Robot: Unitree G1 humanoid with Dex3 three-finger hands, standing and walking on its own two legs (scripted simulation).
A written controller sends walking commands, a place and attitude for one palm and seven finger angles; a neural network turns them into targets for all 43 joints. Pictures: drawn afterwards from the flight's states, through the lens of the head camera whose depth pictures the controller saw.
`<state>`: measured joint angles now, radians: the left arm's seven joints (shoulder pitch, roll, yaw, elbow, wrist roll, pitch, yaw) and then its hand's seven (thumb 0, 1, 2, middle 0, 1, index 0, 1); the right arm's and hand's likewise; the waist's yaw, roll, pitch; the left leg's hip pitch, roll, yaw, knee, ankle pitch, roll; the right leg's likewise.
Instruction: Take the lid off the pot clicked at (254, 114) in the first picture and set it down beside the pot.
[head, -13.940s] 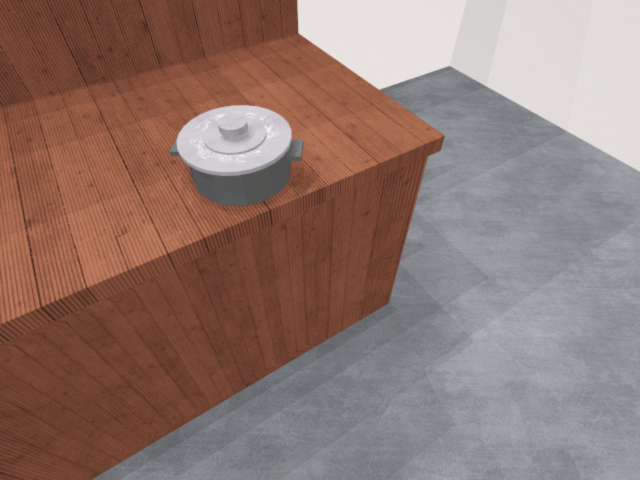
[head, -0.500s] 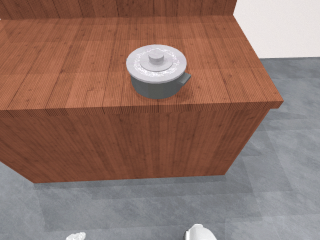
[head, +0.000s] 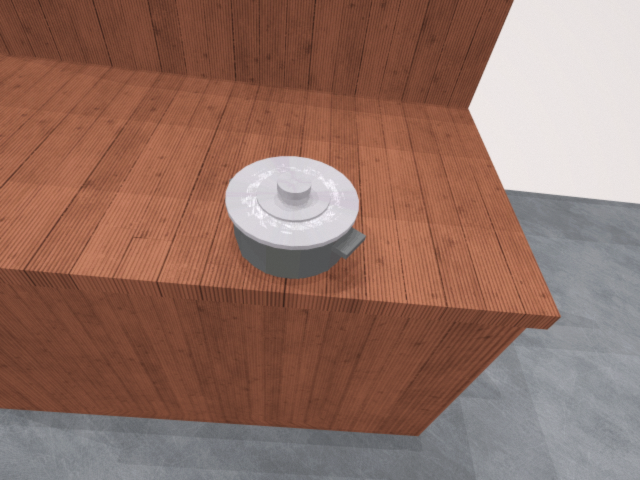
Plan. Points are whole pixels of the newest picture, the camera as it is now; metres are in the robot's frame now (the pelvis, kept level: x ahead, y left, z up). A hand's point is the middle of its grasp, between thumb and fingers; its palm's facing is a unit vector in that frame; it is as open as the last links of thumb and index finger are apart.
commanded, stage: shuffle to correct the standing spot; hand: left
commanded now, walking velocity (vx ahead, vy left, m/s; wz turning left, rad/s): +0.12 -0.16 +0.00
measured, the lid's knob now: (294, 185) +0.49 +0.08 +0.10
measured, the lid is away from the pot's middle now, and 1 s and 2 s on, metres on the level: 0.00 0.00 0.00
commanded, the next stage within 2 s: come to a stop and stand still in 0.18 s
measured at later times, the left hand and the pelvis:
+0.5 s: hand (270, 475) +0.17 +0.07 -0.16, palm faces -0.03 -0.98 -0.22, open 7.4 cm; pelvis +0.08 -0.11 +0.00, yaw +0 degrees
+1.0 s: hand out of the picture +0.09 +0.18 -0.18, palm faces +0.02 -0.95 -0.32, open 7.4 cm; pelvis +0.05 -0.04 -0.02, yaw -1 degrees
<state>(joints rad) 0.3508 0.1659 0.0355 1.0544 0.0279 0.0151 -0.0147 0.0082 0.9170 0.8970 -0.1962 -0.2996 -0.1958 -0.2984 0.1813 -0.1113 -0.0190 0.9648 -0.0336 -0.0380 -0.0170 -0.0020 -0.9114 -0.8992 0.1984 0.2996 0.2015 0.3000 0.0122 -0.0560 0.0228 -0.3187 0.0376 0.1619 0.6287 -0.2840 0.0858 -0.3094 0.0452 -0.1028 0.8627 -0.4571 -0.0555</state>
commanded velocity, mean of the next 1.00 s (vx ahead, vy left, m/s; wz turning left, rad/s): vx -0.03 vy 0.05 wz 0.00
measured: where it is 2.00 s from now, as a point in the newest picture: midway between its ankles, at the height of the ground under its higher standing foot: outside the picture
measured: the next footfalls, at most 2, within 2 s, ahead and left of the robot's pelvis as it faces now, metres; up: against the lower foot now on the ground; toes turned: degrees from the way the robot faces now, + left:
right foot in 0.40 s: +0.14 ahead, -0.25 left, +0.00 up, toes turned -6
left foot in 0.84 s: +0.12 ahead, +0.05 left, +0.00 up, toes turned +0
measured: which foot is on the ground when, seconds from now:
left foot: down 0.00-0.40, up 0.42-0.82, down 0.84-1.00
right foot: up 0.00-0.38, down 0.40-1.00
